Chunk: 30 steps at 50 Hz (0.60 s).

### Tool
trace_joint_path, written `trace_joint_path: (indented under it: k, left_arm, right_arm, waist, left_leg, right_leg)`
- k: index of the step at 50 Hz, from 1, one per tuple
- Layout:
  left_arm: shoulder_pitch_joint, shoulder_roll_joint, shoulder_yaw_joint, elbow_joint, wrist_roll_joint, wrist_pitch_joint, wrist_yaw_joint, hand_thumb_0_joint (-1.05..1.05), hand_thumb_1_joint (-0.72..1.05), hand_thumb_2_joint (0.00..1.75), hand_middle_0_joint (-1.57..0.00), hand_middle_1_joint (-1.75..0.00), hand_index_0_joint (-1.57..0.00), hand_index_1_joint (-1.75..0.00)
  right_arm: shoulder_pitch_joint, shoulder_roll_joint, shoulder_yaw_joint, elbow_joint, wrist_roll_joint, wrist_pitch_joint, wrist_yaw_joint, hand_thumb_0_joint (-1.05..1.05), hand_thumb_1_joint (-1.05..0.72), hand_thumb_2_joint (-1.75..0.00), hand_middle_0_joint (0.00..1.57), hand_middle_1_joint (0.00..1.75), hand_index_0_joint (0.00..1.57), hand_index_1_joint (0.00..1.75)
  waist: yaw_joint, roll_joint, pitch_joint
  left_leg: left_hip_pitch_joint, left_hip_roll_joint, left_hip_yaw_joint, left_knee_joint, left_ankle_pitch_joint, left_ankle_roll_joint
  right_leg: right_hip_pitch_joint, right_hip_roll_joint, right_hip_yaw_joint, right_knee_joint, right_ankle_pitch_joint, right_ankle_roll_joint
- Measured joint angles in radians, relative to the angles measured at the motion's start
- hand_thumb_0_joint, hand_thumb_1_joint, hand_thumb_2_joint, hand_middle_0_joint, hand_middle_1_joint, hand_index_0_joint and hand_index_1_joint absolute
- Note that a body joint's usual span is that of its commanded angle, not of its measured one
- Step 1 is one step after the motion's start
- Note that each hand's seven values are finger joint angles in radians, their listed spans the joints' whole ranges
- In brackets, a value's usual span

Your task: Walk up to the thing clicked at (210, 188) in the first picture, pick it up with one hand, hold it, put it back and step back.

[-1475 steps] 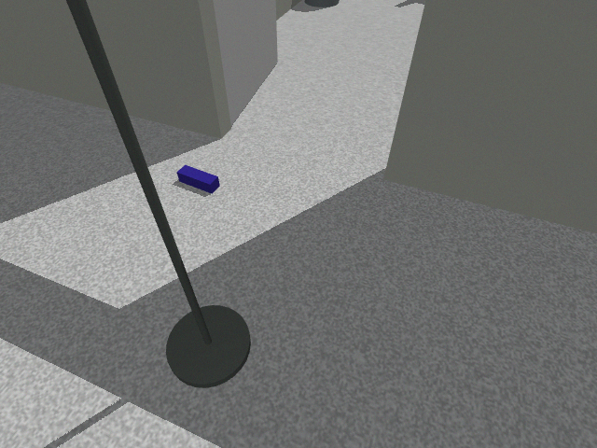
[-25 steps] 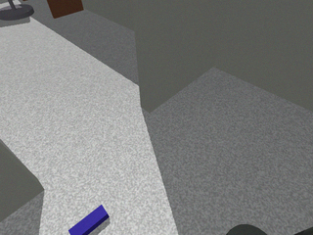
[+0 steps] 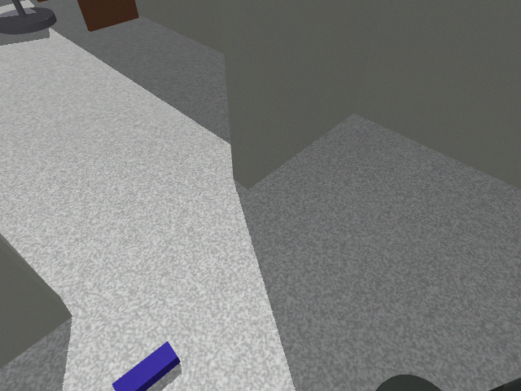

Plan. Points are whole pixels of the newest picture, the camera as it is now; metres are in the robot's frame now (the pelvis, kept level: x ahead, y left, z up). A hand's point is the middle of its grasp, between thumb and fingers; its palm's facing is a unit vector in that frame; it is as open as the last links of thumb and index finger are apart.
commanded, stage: stand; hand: left
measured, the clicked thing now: (147, 372) +0.36 +0.39 -0.75
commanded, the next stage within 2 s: none
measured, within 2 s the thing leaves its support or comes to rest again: neither
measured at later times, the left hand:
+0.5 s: hand out of the picture +0.06 +0.24 -0.16, palm faces -0.02 -0.94 -0.34, open 7.4 cm
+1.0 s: hand out of the picture +0.07 +0.24 -0.16, palm faces -0.03 -0.94 -0.34, open 7.4 cm
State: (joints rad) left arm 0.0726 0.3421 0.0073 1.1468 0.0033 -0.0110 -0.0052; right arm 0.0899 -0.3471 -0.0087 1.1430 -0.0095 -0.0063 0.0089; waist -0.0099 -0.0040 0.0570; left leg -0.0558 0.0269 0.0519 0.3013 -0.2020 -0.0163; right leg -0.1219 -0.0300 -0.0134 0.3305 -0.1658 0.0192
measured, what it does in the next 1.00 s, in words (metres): stands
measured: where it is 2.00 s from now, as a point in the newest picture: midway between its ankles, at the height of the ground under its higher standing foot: outside the picture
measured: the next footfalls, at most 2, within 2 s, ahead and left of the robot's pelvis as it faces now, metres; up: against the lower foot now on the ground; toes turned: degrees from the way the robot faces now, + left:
none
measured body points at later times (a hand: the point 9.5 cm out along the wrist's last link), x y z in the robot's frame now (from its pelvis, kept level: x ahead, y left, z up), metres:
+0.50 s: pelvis -0.01 -0.01 +0.00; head +0.00 -0.01 +0.45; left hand +0.06 +0.29 -0.13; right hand +0.07 -0.31 -0.13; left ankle -0.02 +0.13 -0.75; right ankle +0.01 -0.13 -0.75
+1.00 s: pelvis -0.01 -0.01 +0.00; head +0.00 -0.01 +0.45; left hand +0.07 +0.29 -0.13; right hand +0.06 -0.31 -0.14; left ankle -0.02 +0.13 -0.75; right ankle +0.01 -0.13 -0.75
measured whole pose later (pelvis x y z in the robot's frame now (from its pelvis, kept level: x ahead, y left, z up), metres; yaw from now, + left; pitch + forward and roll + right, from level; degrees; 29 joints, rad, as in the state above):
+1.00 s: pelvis -0.01 -0.01 +0.00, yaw +1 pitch -2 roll +0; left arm 0.10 0.35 -0.01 1.13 0.01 -0.01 -0.01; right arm 0.12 -0.35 0.00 1.15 -0.01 0.00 0.01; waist -0.01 0.00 0.05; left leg -0.08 0.04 0.04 0.30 -0.19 -0.03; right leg -0.14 -0.01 -0.03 0.33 -0.16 0.00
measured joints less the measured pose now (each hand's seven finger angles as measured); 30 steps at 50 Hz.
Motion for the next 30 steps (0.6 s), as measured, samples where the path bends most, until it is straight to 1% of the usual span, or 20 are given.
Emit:
trace_joint_path:
  k: [12,30]
  left_arm:
    - [0.012,0.007,-0.010,-0.005,0.002,0.000,0.000,0.01,0.90,0.90,-0.21,-0.30,-0.20,-0.30]
    - [0.033,0.009,-0.015,-0.009,0.002,0.001,-0.003,0.01,0.90,0.90,-0.21,-0.30,-0.20,-0.30]
  right_arm:
    - [-0.013,0.001,0.003,0.005,0.000,0.002,0.004,0.01,-0.90,-0.90,0.21,0.30,0.20,0.30]
    - [0.017,-0.004,0.003,0.011,-0.005,0.003,0.007,0.01,-0.90,-0.90,0.21,0.30,0.20,0.30]
  waist:
    - [0.003,0.000,0.001]
    - [0.006,0.007,-0.005]
  left_leg:
    - [-0.006,0.004,-0.008,-0.013,0.018,-0.004]
    - [-0.019,0.012,-0.013,-0.003,0.021,-0.012]
  right_leg:
    - [-0.001,0.004,-0.008,-0.018,0.017,-0.005]
    - [-0.013,0.011,-0.013,-0.007,0.018,-0.014]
